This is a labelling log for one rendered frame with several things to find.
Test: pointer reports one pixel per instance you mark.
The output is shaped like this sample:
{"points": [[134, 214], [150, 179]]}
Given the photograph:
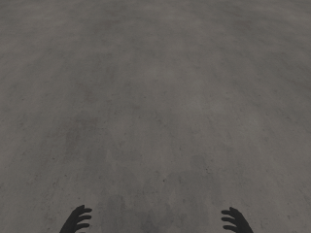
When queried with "robot left hand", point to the robot left hand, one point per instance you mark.
{"points": [[71, 226]]}

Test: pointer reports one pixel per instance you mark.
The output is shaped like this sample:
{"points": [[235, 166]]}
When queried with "robot right hand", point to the robot right hand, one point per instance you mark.
{"points": [[238, 220]]}

